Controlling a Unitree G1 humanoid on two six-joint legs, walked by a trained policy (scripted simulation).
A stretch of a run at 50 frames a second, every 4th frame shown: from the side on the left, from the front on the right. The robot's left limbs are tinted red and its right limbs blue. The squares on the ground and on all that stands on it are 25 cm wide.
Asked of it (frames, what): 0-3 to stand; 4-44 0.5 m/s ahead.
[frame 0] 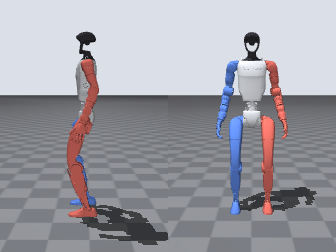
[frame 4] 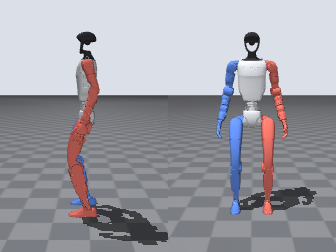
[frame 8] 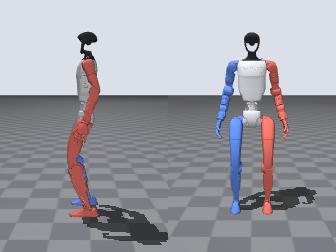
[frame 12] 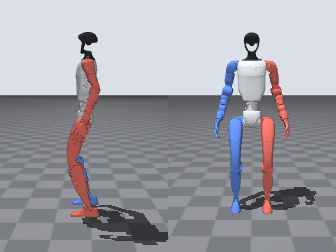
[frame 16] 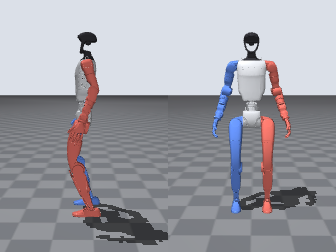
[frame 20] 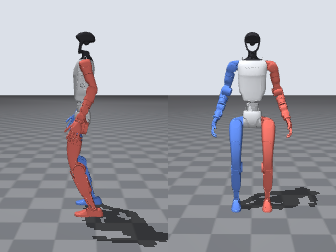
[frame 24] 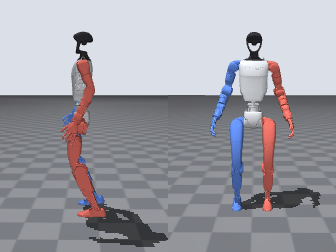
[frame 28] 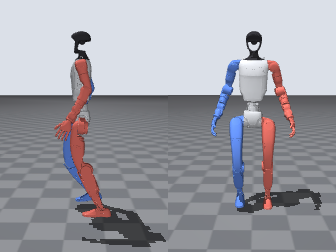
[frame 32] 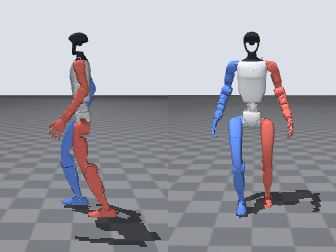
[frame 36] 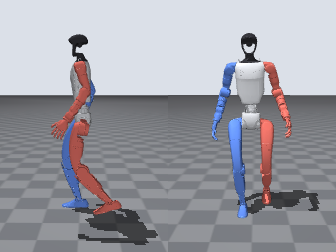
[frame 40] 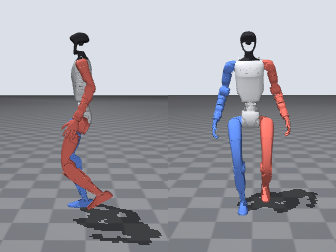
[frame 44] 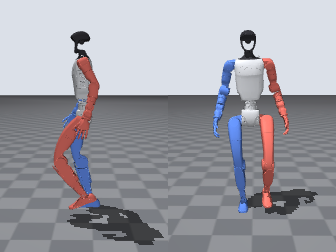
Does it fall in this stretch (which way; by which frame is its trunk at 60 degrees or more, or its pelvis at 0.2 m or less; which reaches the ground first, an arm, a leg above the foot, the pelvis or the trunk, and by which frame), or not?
no
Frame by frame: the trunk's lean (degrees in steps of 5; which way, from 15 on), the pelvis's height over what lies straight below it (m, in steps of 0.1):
0: 0, 0.8
4: 0, 0.8
8: 0, 0.8
12: 5, 0.8
16: 5, 0.8
20: 5, 0.8
24: 0, 0.8
28: 0, 0.8
32: 5, 0.8
36: 5, 0.8
40: 5, 0.8
44: 5, 0.8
